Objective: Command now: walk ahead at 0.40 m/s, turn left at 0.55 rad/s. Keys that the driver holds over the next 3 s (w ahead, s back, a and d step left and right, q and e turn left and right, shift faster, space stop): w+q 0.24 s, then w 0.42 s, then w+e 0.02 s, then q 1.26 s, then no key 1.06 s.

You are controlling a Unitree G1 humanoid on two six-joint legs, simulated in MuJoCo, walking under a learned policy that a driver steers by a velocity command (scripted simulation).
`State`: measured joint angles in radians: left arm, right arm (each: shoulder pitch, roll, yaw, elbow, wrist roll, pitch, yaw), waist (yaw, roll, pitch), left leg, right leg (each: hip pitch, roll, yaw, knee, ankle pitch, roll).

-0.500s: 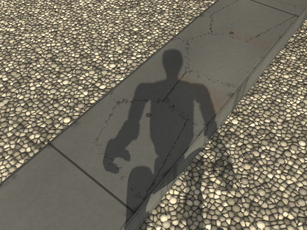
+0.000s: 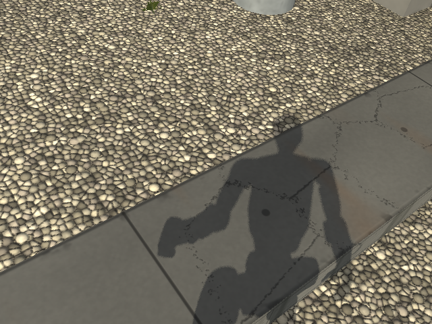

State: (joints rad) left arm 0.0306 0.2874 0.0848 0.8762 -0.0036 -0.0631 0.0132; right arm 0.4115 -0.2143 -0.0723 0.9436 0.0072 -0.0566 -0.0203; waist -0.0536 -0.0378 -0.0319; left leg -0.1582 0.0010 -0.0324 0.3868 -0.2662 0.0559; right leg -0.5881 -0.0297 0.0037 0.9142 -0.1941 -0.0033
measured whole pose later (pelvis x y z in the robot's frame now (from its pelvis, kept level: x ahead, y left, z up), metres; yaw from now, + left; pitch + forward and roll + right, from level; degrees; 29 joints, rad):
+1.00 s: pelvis +0.39 +0.12 +0.15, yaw +20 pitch +3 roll -2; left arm 0.11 0.24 0.01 0.71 0.01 -0.06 0.02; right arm 0.33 -0.21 -0.02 0.89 -0.01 -0.05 0.04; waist 0.00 -0.02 -0.04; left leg -0.39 -0.04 0.02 0.60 -0.26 0.08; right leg -0.82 -0.03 0.02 1.45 -0.17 -0.07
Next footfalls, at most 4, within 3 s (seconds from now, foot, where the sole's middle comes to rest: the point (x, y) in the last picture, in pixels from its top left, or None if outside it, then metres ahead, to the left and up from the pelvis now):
0.30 right None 0.24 -0.12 -0.79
0.74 left None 0.43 0.20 -0.61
1.32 right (165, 267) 0.63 0.09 -0.61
1.78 left None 0.43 0.27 -0.61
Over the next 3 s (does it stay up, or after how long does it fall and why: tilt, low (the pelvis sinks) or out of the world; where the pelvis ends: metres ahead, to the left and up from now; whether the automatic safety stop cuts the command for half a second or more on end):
stays up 0.50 0.15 0.16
